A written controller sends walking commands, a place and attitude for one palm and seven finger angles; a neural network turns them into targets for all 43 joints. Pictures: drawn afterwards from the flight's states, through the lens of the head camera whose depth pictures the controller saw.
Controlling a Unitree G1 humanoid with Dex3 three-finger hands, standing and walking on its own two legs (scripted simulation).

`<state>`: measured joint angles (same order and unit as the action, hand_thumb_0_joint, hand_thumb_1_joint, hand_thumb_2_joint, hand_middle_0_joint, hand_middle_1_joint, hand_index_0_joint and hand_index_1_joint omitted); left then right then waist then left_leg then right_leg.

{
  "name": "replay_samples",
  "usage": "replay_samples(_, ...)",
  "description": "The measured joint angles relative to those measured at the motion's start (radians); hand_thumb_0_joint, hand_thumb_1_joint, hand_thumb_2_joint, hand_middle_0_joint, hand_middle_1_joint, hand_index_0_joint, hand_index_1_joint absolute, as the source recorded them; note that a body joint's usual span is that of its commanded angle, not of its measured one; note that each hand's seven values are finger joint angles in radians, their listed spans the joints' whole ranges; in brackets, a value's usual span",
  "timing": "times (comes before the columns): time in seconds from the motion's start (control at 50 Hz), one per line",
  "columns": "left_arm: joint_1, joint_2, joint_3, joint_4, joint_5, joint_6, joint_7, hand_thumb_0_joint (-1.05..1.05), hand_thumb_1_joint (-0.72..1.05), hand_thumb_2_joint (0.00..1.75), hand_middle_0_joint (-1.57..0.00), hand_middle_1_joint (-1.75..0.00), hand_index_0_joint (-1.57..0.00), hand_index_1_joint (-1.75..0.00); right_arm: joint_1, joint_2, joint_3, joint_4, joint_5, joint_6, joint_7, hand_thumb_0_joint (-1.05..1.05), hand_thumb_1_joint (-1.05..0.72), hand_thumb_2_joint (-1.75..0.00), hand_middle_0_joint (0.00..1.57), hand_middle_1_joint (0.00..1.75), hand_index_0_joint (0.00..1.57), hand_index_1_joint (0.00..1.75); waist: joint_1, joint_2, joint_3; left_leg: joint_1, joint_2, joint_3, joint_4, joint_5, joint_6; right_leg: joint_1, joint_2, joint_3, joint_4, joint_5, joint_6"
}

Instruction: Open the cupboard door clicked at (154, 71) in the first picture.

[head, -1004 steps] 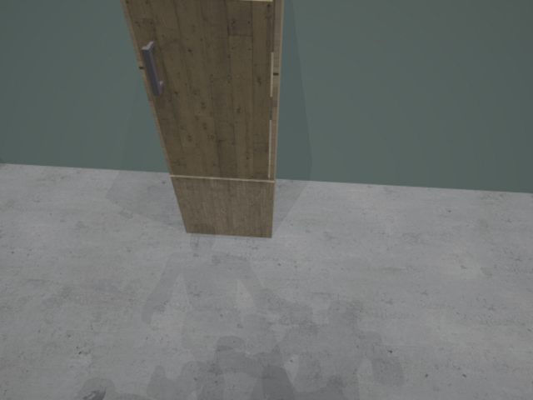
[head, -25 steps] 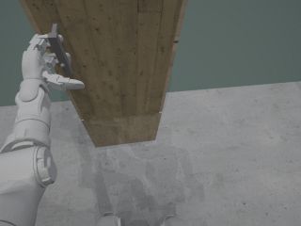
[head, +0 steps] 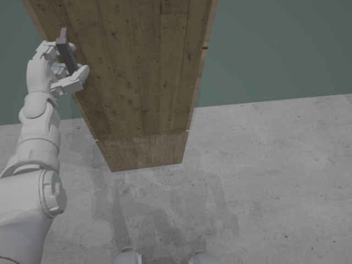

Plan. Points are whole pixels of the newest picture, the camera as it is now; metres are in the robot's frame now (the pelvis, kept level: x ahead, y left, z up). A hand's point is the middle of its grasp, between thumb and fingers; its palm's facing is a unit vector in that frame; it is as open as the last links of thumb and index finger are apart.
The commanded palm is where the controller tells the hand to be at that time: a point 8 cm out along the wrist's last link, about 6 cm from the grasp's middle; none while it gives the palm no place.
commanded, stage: close the thumb around the handle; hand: left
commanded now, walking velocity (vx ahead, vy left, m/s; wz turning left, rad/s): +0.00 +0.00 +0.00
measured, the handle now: (72, 60) +0.57 +0.20 +0.11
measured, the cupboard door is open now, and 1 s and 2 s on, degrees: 0 27 43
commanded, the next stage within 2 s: pull the door open along its arc in 0.20 s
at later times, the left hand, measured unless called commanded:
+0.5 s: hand (77, 78) +0.50 +0.18 +0.11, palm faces +0.08 -1.00 +0.02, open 6.5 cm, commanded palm +0.45 +0.23 +0.11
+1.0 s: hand (110, 125) +0.37 +0.10 +0.12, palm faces +0.40 -0.91 +0.11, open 6.6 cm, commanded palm +0.31 +0.13 +0.11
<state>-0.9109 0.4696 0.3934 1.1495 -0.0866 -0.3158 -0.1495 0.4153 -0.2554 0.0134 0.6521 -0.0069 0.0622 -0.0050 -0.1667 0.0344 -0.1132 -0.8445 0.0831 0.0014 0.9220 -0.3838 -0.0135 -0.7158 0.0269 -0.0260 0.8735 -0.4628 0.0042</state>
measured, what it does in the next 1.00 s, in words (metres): stands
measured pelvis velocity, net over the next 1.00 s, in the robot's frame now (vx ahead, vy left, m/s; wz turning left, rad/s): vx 0.02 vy -0.01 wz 0.03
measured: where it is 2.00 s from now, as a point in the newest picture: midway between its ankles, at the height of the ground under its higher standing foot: outside the picture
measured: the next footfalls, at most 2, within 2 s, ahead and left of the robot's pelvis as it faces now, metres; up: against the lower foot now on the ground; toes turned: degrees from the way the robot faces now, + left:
none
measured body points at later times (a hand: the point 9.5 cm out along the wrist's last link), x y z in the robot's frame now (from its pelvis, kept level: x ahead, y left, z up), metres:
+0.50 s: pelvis +0.00 +0.00 +0.00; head +0.09 +0.01 +0.44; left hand +0.49 +0.23 +0.11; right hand +0.00 -0.27 -0.11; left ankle +0.03 +0.13 -0.69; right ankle -0.03 -0.13 -0.69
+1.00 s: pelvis +0.02 -0.01 +0.02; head +0.04 -0.02 +0.47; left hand +0.35 +0.15 +0.11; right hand +0.18 -0.23 -0.08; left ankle +0.03 +0.13 -0.69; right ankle -0.03 -0.13 -0.69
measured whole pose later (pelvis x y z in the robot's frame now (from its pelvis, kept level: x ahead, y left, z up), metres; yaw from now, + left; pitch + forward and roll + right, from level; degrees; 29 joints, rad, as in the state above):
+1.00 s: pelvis +0.02 -0.01 +0.02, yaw +2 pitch +9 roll +0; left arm -0.18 -0.09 0.01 0.21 -0.04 -0.09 0.46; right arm 0.22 -0.20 0.00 0.56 -0.04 0.05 0.05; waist -0.03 0.03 -0.13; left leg -0.57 0.05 0.01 0.80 -0.38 -0.02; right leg -0.46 0.00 -0.02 0.78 -0.48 0.00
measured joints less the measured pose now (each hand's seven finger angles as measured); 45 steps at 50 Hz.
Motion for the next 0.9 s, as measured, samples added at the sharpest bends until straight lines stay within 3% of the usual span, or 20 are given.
replay_samples(0.08, -0.005, 0.001, -0.005, 0.000, 0.000, 0.001, 0.000, 0.00, 0.60, 0.77, -0.34, -1.30, -0.35, -1.30, 0.007, -0.001, -0.002, 0.004, -0.001, 0.000, 0.000, 0.00, -0.90, -0.89, 0.20, 0.30, 0.20, 0.30, 0.000, 0.001, 0.001, -0.003, -0.001, -0.003, 0.000, 0.000, -0.001, -0.001, 0.000, -0.002, 0.000, -0.001, -0.001)
replay_samples(0.44, 0.000, -0.004, 0.003, -0.009, -0.001, 0.009, 0.003, 0.00, 0.63, 0.80, -0.30, -1.32, -0.31, -1.32, -0.006, 0.000, -0.001, -0.011, -0.001, -0.003, 0.000, 0.00, -0.90, -0.89, 0.20, 0.30, 0.20, 0.30, -0.003, 0.001, -0.002, -0.006, 0.003, -0.002, -0.003, 0.006, -0.004, -0.009, 0.004, -0.001, 0.002, 0.004, -0.004)
replay_samples(0.6, 0.161, -0.074, -0.015, -0.180, -0.045, 0.019, 0.006, 0.00, 0.66, 0.77, -0.28, -1.32, -0.28, -1.31, 0.004, 0.003, -0.012, -0.031, 0.012, 0.014, 0.009, 0.01, -0.90, -0.89, 0.20, 0.30, 0.20, 0.30, 0.021, 0.003, -0.014, 0.057, 0.005, 0.019, -0.035, 0.001, -0.003, 0.044, 0.004, 0.019, -0.027, 0.005, -0.003)
replay_samples(0.76, 0.441, -0.199, -0.114, -0.496, -0.095, 0.063, 0.038, 0.00, 0.66, 0.74, -0.28, -1.31, -0.25, -1.30, -0.024, 0.010, -0.022, -0.062, 0.030, 0.008, 0.020, 0.01, -0.90, -0.89, 0.20, 0.30, 0.20, 0.30, 0.065, 0.010, -0.027, 0.164, -0.004, 0.034, -0.087, -0.002, -0.001, 0.146, -0.005, 0.031, -0.077, 0.004, 0.000)
replay_samples(0.8, 0.505, -0.251, -0.149, -0.587, -0.102, 0.088, 0.089, 0.00, 0.66, 0.74, -0.28, -1.31, -0.25, -1.29, -0.042, 0.015, -0.026, -0.066, 0.030, -0.003, 0.021, 0.01, -0.90, -0.89, 0.20, 0.30, 0.20, 0.30, 0.084, 0.010, -0.028, 0.190, -0.006, 0.036, -0.099, -0.001, -0.001, 0.171, -0.008, 0.033, -0.087, 0.004, 0.001)
replay_samples(0.9, 0.645, -0.421, -0.259, -0.803, -0.051, 0.149, 0.358, 0.01, 0.66, 0.75, -0.27, -1.28, -0.28, -1.26, -0.113, 0.033, -0.027, -0.075, 0.004, -0.028, 0.041, 0.01, -0.90, -0.89, 0.20, 0.30, 0.20, 0.30, 0.118, 0.009, -0.024, 0.240, -0.020, 0.031, -0.119, 0.003, -0.004, 0.222, -0.020, 0.025, -0.097, -0.001, 0.001)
